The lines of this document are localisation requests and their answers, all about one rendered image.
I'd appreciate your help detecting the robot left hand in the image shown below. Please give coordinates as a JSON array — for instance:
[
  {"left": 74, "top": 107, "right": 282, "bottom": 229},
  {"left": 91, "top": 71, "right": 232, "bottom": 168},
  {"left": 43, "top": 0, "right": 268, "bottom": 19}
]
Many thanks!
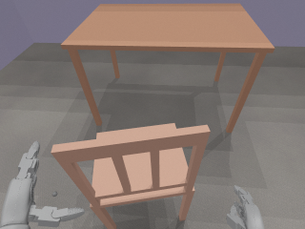
[{"left": 0, "top": 140, "right": 85, "bottom": 228}]

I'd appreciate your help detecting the table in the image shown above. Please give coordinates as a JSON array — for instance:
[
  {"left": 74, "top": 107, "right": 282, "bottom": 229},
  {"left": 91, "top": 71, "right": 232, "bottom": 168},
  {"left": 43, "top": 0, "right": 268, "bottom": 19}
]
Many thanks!
[{"left": 60, "top": 3, "right": 275, "bottom": 133}]

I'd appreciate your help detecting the robot right hand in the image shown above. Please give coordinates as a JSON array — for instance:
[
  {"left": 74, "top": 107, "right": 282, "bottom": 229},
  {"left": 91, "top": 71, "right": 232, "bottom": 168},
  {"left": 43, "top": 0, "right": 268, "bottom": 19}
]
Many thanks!
[{"left": 227, "top": 185, "right": 265, "bottom": 229}]

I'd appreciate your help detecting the chair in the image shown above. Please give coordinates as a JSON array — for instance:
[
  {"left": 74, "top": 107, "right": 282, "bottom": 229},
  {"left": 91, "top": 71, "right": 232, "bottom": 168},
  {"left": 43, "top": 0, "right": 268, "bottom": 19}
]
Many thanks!
[{"left": 51, "top": 123, "right": 211, "bottom": 229}]

